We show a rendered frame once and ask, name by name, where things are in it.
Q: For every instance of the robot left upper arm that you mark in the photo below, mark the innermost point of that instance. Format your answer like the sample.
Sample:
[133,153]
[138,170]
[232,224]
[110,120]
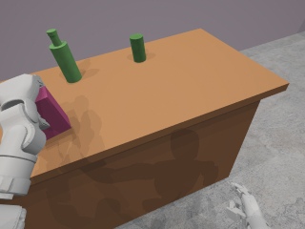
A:
[12,216]

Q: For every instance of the right robot forearm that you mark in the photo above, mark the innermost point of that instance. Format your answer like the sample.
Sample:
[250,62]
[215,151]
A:
[255,222]

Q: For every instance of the right robot hand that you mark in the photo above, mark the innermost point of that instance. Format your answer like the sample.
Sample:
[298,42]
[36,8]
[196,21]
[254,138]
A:
[239,211]

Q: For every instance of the left robot forearm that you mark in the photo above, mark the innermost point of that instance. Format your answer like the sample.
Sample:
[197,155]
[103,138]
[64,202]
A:
[21,142]

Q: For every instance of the sponge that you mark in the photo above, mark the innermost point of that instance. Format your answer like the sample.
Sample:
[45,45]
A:
[50,110]

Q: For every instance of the table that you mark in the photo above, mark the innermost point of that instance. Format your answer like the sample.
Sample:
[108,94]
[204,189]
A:
[145,134]

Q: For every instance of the left robot hand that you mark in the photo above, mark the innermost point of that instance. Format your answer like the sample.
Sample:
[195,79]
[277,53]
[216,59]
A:
[24,85]

